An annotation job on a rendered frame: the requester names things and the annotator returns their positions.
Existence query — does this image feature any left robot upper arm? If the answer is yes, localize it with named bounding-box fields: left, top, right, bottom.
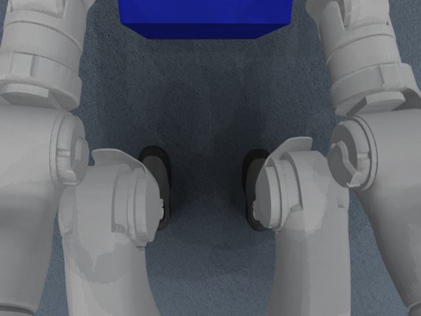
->
left=0, top=103, right=89, bottom=316

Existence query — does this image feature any left robot thigh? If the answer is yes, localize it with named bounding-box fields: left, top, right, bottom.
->
left=62, top=163, right=161, bottom=316

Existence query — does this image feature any right robot forearm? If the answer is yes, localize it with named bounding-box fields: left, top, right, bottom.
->
left=305, top=0, right=421, bottom=118

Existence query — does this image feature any carton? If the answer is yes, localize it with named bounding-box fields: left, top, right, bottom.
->
left=118, top=0, right=293, bottom=40

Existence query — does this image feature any robot right foot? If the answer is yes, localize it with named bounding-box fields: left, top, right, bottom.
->
left=242, top=149, right=270, bottom=231

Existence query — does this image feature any left robot forearm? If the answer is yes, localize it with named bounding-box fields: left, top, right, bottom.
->
left=0, top=0, right=95, bottom=111

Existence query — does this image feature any right robot upper arm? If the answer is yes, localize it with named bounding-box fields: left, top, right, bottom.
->
left=327, top=109, right=421, bottom=316

